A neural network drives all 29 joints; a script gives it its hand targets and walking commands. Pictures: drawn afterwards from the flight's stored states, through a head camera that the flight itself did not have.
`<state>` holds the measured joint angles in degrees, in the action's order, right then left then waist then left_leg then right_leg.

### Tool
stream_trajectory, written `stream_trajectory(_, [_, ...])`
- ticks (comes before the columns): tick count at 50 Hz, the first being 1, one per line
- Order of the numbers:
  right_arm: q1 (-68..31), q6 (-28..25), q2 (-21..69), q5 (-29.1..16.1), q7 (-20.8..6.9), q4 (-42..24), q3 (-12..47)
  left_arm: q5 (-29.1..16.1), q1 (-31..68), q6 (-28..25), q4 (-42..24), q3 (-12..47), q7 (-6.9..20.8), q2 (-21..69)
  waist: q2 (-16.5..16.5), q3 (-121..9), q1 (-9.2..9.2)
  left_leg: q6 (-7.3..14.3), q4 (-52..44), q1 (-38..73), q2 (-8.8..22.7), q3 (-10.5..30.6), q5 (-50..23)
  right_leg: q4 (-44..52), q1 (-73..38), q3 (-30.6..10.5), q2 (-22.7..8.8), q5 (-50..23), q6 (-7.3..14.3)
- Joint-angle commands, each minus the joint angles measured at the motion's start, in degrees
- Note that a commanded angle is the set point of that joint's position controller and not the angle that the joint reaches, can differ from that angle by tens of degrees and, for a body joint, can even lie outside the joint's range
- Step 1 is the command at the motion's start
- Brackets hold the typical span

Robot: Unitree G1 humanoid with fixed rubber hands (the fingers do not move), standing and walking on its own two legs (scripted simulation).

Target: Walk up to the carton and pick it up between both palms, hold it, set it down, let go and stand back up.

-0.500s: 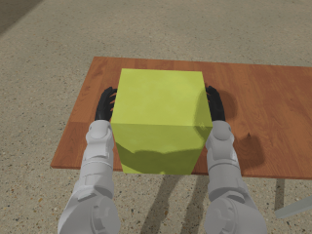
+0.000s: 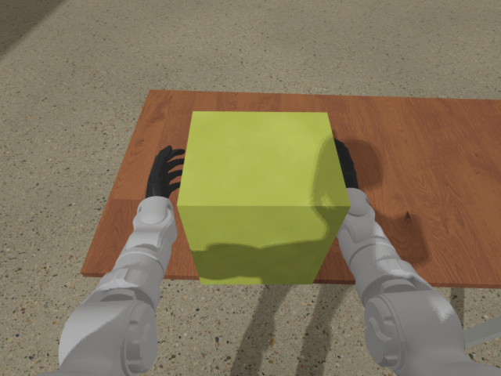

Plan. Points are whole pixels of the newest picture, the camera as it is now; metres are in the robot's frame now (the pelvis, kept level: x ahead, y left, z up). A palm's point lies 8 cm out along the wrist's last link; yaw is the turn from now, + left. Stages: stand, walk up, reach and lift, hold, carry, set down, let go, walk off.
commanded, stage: set down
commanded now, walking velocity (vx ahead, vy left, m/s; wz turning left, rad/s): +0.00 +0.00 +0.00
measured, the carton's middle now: (258, 206) +0.39 +0.01 +0.06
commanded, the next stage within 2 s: none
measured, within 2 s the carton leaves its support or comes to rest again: neither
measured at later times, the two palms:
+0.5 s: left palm (131, 180) +0.40 +0.21 +0.10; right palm (399, 174) +0.42 -0.20 +0.12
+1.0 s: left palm (108, 134) +0.41 +0.22 +0.19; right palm (411, 130) +0.43 -0.18 +0.20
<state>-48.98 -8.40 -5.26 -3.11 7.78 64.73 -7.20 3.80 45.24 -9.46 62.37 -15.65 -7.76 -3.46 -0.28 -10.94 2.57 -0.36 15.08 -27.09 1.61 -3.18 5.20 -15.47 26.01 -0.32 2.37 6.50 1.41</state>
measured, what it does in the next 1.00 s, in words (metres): stands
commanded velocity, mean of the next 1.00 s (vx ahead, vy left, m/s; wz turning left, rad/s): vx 0.00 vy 0.00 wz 0.00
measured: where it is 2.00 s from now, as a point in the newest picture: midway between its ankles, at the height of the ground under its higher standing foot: outside the picture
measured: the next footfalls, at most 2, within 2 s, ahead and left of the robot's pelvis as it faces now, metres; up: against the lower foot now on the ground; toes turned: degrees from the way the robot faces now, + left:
none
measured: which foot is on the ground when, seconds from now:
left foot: down 0.00-1.00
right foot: down 0.00-1.00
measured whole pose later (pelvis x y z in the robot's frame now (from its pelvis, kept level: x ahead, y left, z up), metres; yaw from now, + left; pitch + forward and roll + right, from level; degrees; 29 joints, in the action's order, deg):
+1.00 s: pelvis -0.03 -0.01 +0.00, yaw +1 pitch +12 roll -1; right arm -65.0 18.7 -19.7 -20.4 5.3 62.0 1.6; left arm -21.1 58.9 19.4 53.0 2.9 -7.6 -22.0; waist -0.5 -11.2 0.4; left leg -1.2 21.5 -27.6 2.3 -0.3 6.1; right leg -20.0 25.2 2.3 3.1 7.1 2.9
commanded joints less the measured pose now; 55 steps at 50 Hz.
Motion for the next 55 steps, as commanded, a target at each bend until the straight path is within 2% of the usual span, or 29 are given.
stream_trajectory(1, [-28.6,-3.92,-11.32,-4.26,0.2,-9.3,2.82,-3.85,29.76,-3.16,-12.02,5.27,-0.76,-7.55,0.41,-45.44,-0.78,-1.93,9.2,22.93,-1.83,0.68,-28.39,-5.68,-15.15,1.46,1.56,-38.67,-5.54])
stream_trajectory(6, [-30.01,-3.27,-16.48,-8.78,-0.7,-6.08,5.36,-8.07,29.0,-1.46,-9.6,8.08,-0.41,-9.96,0.35,-41.57,-0.7,-3.02,11.03,23.81,-0.86,1.54,-28.43,-4.37,-10.85,1.74,1.72,-33.09,-5.06])
stream_trajectory(12, [-34.23,-2.98,-21.6,-14.95,-3.39,-3.04,9.62,-14.42,32.52,-2.74,-6.08,11.36,-0.03,-14.63,0.63,-38.99,0.6,-3.13,11.48,22.61,0.09,2.02,-22.27,-4.48,-6.19,1.62,1.42,-24.24,-4.58])
stream_trajectory(17, [-39.26,-0.8,-24.11,-20.02,-6.01,-4.73,13.38,-21.18,39.02,-2.12,-10.15,15.67,-0.46,-17.64,0.87,-43.01,1.14,-3.33,12.42,24.67,0.17,2.24,-19.84,-5.0,-2.24,2.28,1.81,-19.52,-5.15])
stream_trajectory(20, [-41.08,2.06,-24.48,-21.24,-6.86,-5.29,14.08,-23.5,41.4,0.73,-12.39,17.07,-0.22,-19.01,0.73,-43.06,0.67,-2.87,12.64,24.29,0.18,2.42,-17.34,-5.16,-0.97,2.41,1.63,-17.25,-5.25])
stream_trajectory(23, [-42.89,4.8,-24.79,-21.42,-7.2,-4.97,14.13,-25.01,42.55,3.38,-11.43,17.7,0.27,-20.92,-0.27,-41.11,0.37,-1.62,11.95,20.69,0.17,2.44,-12.24,-5.69,-1.75,2.05,0.77,-14.25,-5.55])
stream_trajectory(28, [-45.72,8.71,-25.05,-20.5,-6.59,-4.77,13.35,-25.72,44.04,7.35,-8.53,17.71,0.61,-23.95,-1.99,-39.06,0.05,0.53,10.46,15.06,0.17,2.44,-6.44,-6.61,-6.02,1.22,-0.69,-12.35,-6.14])
stream_trajectory(34, [-48.31,13.19,-25.28,-18.38,-4.37,-7.19,11.09,-24.61,46.5,12.34,-9.68,16.39,0.58,-26.79,-2.0,-38.65,-0.43,1.8,8.72,13.09,-0.21,2.33,-5.22,-6.49,-11.19,0.98,-1.34,-13.58,-5.98])
stream_trajectory(45, [-49.91,22.09,-26.95,-16.65,-2.25,-13.51,6.8,-24.49,49.45,22.94,-20.16,16.06,0.0,-29.23,1.6,-38.25,-2.45,1.49,8.16,19.18,-0.71,2.7,-8.45,-4.41,-11.9,2.08,-0.8,-14.19,-3.89])
stream_trajectory(50, [-50.18,25.68,-28.51,-17.64,-2.55,-16.88,6.22,-24.75,49.26,28.4,-25.38,15.25,0.19,-30.54,2.4,-37.61,-2.51,1.09,8.27,21.61,-1.04,3.03,-12.07,-3.92,-12.85,2.27,-0.27,-16.37,-3.48])
stream_trajectory(55, [-46.72,27.56,-29.17,-19.65,-3.01,-16.91,7.57,-23.42,44.97,32.11,-27.46,13.43,1.4,-30.41,2.1,-33.73,-2.31,0.93,7.82,23.86,-1.22,3.47,-16.18,-2.83,-16.07,1.75,-0.2,-19.78,-3.37])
